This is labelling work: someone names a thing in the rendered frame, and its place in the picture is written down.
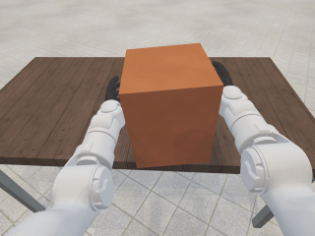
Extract robot left hand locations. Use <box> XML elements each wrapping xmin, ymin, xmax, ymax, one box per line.
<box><xmin>104</xmin><ymin>76</ymin><xmax>122</xmax><ymax>107</ymax></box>

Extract left robot upper arm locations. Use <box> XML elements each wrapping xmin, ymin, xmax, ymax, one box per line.
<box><xmin>4</xmin><ymin>164</ymin><xmax>114</xmax><ymax>236</ymax></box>

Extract carton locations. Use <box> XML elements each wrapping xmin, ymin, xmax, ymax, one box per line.
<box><xmin>118</xmin><ymin>42</ymin><xmax>224</xmax><ymax>168</ymax></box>

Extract robot right forearm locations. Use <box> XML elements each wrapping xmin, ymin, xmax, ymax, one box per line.
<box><xmin>219</xmin><ymin>86</ymin><xmax>313</xmax><ymax>184</ymax></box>

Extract robot left forearm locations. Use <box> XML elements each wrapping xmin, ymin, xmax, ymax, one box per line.
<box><xmin>52</xmin><ymin>99</ymin><xmax>126</xmax><ymax>201</ymax></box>

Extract table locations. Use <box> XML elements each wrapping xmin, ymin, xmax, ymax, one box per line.
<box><xmin>0</xmin><ymin>57</ymin><xmax>315</xmax><ymax>228</ymax></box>

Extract robot right hand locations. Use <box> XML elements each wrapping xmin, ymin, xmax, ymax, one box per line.
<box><xmin>212</xmin><ymin>61</ymin><xmax>233</xmax><ymax>87</ymax></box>

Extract right robot upper arm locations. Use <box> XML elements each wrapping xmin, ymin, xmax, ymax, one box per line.
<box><xmin>240</xmin><ymin>143</ymin><xmax>315</xmax><ymax>236</ymax></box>

